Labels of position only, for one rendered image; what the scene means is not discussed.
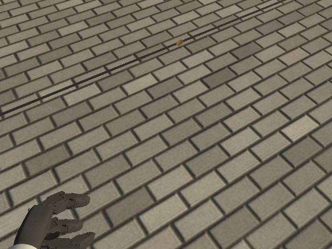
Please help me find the left robot hand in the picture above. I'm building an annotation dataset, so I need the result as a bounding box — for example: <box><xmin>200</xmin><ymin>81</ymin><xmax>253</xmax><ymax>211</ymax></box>
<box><xmin>13</xmin><ymin>191</ymin><xmax>95</xmax><ymax>249</ymax></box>

